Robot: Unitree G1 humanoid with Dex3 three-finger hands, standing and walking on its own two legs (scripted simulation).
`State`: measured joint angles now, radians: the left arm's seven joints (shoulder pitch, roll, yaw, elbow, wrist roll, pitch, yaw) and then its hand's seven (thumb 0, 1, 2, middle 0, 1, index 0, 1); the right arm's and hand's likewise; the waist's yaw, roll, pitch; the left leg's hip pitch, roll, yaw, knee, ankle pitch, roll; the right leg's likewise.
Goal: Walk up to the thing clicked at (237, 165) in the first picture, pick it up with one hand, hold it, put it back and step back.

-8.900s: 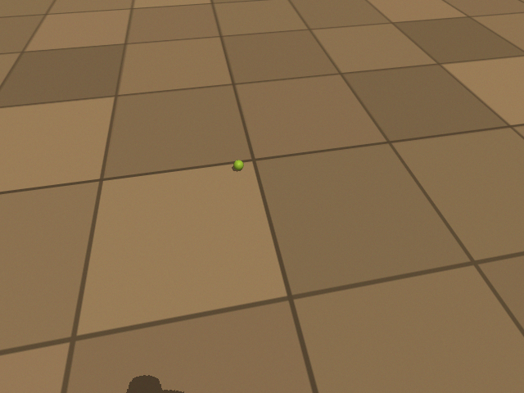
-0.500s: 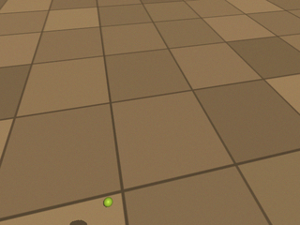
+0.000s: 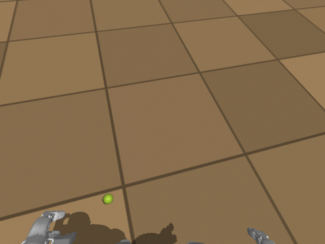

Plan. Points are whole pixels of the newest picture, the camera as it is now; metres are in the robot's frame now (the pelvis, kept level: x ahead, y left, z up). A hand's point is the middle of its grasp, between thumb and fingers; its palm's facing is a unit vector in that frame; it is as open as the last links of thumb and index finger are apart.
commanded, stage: rise first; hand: left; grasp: from above
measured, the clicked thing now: (108, 198) +0.40 +0.27 -0.72
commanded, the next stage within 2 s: none
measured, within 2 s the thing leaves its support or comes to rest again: neither
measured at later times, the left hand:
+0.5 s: hand out of the picture +0.13 +0.28 -0.23, palm faces -0.18 -0.86 -0.49, open 14.2 cm
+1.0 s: hand (74, 229) +0.22 +0.32 -0.40, palm faces -0.44 -0.48 -0.76, open 14.1 cm
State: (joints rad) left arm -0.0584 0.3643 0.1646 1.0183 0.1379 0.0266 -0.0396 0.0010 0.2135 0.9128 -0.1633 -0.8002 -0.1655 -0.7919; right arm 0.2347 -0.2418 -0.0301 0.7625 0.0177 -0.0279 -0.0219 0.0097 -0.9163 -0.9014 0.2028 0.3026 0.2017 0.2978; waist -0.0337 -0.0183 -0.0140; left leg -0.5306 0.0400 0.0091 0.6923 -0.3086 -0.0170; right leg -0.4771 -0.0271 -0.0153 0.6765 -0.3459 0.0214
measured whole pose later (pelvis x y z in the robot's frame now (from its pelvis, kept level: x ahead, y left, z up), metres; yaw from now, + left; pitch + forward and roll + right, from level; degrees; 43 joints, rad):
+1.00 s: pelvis -0.05 +0.00 -0.26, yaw -3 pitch +34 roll -4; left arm -0.17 0.54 0.20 0.69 0.69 -0.18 0.07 -0.01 -0.52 1.00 -0.06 -1.06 -0.05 -1.06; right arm 0.02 -0.30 -0.07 0.64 -0.02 -0.15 0.04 0.01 -0.86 -0.89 0.20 0.30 0.20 0.30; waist 0.00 0.00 -0.15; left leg -1.82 0.05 -0.07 1.89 -0.67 -0.02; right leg -1.74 -0.01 -0.02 1.87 -0.73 0.03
